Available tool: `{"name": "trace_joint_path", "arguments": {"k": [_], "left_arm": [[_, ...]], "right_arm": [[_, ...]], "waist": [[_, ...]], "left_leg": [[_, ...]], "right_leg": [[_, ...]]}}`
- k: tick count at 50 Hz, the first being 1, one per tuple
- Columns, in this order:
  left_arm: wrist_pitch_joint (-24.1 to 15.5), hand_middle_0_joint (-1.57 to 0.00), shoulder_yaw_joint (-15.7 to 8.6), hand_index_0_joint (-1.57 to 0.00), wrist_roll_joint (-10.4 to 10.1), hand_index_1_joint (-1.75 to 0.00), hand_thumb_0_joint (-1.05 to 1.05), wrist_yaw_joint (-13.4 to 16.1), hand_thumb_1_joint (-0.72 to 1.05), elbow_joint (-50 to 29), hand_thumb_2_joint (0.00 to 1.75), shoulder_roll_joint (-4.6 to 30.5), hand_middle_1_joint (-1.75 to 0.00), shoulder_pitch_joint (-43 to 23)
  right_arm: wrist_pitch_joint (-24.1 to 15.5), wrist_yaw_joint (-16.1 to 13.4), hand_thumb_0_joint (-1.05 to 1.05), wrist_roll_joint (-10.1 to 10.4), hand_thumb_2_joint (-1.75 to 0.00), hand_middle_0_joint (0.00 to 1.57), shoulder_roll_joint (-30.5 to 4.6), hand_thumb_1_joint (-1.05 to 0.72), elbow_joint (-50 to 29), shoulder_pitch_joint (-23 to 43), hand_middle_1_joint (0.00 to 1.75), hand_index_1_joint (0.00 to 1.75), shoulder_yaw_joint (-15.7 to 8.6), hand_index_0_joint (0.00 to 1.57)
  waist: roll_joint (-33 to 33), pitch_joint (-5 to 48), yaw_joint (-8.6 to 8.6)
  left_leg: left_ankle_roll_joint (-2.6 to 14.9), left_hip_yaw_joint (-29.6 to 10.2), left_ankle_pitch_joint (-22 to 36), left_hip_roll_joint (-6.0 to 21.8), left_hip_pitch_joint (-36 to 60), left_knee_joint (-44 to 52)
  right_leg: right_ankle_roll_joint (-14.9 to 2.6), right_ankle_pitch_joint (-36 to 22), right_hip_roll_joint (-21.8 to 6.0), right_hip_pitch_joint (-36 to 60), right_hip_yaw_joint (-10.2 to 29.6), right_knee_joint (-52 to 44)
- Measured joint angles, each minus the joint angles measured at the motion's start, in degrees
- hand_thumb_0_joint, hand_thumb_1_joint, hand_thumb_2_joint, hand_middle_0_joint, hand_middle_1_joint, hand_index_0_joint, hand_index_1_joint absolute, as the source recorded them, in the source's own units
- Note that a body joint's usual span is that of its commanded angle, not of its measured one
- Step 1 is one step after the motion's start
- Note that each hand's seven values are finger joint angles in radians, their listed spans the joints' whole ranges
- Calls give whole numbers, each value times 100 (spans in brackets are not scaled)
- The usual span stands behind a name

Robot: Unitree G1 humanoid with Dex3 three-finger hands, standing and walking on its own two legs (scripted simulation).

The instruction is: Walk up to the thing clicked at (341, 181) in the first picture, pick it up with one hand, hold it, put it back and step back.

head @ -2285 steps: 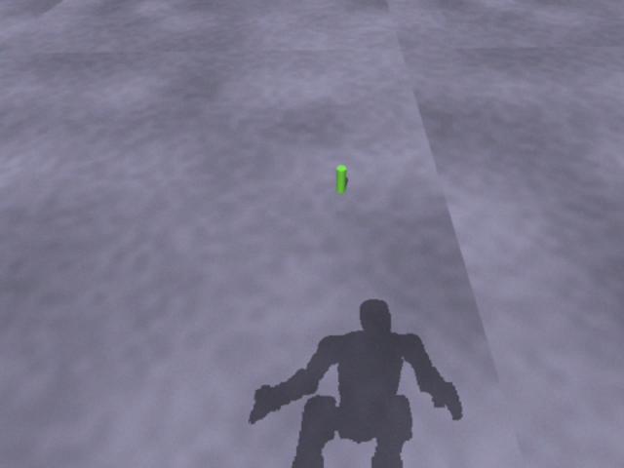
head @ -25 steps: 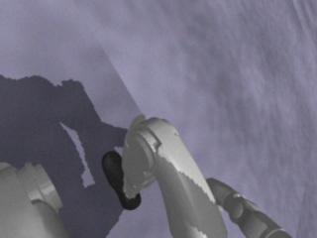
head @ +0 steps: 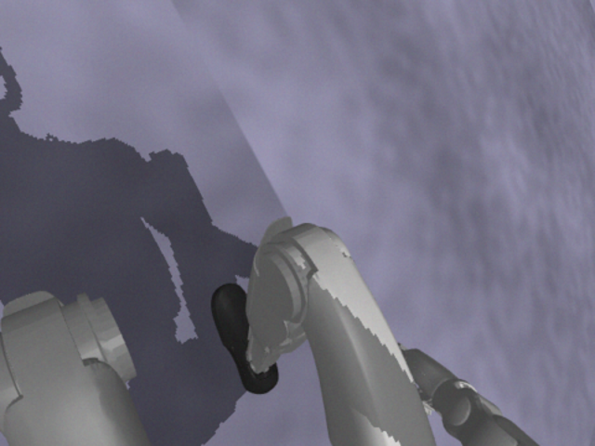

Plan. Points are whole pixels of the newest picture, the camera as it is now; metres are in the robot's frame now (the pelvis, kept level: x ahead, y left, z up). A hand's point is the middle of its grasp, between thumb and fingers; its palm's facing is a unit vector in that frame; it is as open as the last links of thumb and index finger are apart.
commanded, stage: rise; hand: left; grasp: from the side
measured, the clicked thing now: out of the picture +0.49 +0.34 -0.25
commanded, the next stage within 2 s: home in 0.08 s
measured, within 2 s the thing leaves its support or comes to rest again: neither
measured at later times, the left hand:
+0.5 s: hand out of the picture +0.41 +0.48 -0.04, palm faces +0.52 -0.73 -0.45, open 17.1 cm
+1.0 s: hand out of the picture +0.28 +0.35 +0.14, palm faces +0.40 -0.79 -0.46, open 17.5 cm
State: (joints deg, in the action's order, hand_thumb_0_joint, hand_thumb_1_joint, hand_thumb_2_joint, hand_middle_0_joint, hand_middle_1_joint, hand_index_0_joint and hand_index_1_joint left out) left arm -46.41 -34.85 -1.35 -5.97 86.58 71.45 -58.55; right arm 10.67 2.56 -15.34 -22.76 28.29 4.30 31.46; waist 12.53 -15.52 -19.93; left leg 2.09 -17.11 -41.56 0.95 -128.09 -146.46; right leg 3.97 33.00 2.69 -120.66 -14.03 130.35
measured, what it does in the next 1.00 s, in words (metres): rises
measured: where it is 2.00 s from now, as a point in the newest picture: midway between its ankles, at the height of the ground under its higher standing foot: (190, 403)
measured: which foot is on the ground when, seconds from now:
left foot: down 0.00-1.00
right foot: down 0.00-1.00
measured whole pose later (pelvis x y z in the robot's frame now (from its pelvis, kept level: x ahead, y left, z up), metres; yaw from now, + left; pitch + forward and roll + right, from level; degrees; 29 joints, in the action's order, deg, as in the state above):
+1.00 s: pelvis +0.05 -0.02 +0.24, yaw +14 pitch +29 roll -4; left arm 1.9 -16.1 1.7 6.3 31.1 25.0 -8.3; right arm 4.7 -3.3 2.7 -14.5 29.9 -5.2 1.4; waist -0.8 10.2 -2.9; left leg -0.2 -3.5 -37.2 1.2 -89.2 -96.9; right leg -0.1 34.2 -0.2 -88.4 -3.5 93.2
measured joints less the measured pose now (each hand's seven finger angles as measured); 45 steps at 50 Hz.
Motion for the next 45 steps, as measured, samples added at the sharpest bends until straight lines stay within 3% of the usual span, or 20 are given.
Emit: {"name": "trace_joint_path", "arguments": {"k": [2,7,11,15,17,20,26,31,37,45], "left_arm": [[145,-6,68,-8,-38,-11,-2,-138,-61,21,8,54,-12,-40],[1020,-6,107,-7,713,-10,-2,102,-58,283,8,145,-11,-154],[1767,-7,-120,-7,1168,-10,-2,308,-57,64,8,106,-11,-179],[2356,-7,-417,-7,1368,-9,-2,470,-54,-450,8,22,-9,-13],[2618,-7,-478,-7,1361,-8,-2,539,-53,-793,8,-119,-9,170],[2966,-7,-337,-6,1271,-7,-2,597,-50,-1382,9,-522,-8,567],[3599,-6,202,-6,1037,-7,-2,565,-46,-3023,11,-1849,-8,1825],[4003,-6,611,-6,857,-7,-2,586,-46,-4329,11,-2859,-7,2961],[4358,-6,1091,-6,660,-6,-1,793,-48,-5317,9,-3610,-7,4000],[4658,-6,1610,-6,424,-6,-1,1100,-52,-5586,7,-4269,-6,4713]], "right_arm": [[2,-15,0,66,-90,20,-14,-89,8,-62,30,30,-42,20],[143,50,0,321,-90,20,132,-90,42,-200,30,30,-326,20],[252,118,0,453,-91,20,226,-92,28,-336,30,30,-506,20],[362,182,0,558,-91,20,284,-92,9,-548,30,30,-783,20],[401,212,0,621,-91,20,302,-91,16,-695,30,30,-978,20],[402,258,0,762,-90,20,319,-91,92,-928,30,30,-1313,20],[386,293,0,1184,-90,20,415,-90,328,-1196,30,30,-2045,20],[347,197,0,1512,-90,20,558,-90,402,-1114,30,30,-2549,20],[121,-76,0,1712,-90,20,724,-90,270,-901,30,30,-2807,20],[-348,-430,0,1787,-90,20,823,-90,142,-813,30,30,-2931,20]], "waist": [[-64,40,35],[-179,234,63],[-242,394,84],[-367,564,173],[-469,681,264],[-663,928,470],[-1032,1561,988],[-1184,2012,1303],[-1226,2304,1566],[-1290,2525,1704]], "left_leg": [[25,47,18,2,-23,34],[71,197,71,22,-82,174],[75,292,124,6,-121,286],[62,381,150,-8,-148,374],[67,455,159,-13,-157,430],[83,600,174,-19,-171,551],[109,928,207,-4,-19,1035],[80,1169,244,11,429,1699],[-47,1284,289,19,1335,2704],[-189,1336,356,4,2862,4104]], "right_leg": [[-1,2,-10,-19,32,-15],[-22,-5,-34,-101,140,-77],[-58,-2,-75,-154,207,-116],[-89,17,-114,-208,275,-129],[-87,37,-137,-238,335,-132],[-97,74,-176,-293,452,-154],[-143,129,-233,-277,722,-415],[-151,138,-262,20,934,-882],[-236,133,-278,784,1028,-1702],[-369,167,-307,2223,1049,-2921]]}}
